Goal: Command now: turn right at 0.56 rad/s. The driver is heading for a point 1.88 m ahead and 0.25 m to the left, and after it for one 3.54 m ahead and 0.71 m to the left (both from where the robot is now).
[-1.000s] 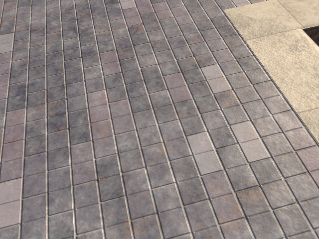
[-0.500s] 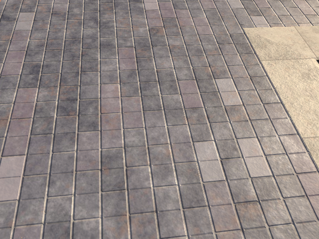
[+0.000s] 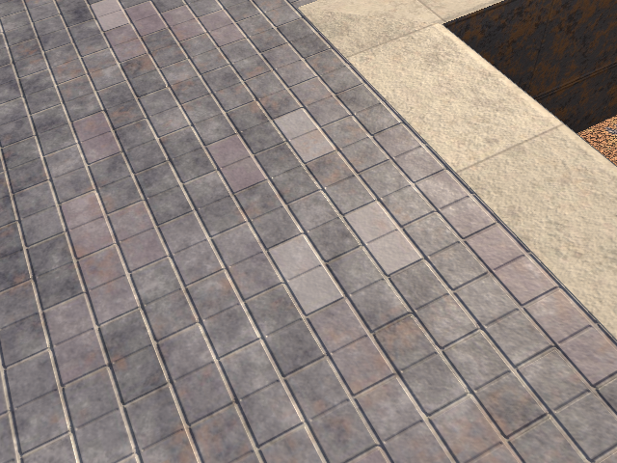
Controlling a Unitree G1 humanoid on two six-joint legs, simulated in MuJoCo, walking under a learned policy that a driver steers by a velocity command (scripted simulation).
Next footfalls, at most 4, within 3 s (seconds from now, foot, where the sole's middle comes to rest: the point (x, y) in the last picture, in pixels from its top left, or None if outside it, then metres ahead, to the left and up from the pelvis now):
0.34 left None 0.07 0.11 -0.78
0.80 right None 0.39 -0.07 -0.78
1.32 left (258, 399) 0.60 0.21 -0.78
1.80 right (341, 368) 0.66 0.02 -0.78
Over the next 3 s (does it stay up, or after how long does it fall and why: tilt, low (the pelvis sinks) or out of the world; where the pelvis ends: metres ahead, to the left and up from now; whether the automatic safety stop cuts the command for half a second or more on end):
stays up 0.60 0.11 0.00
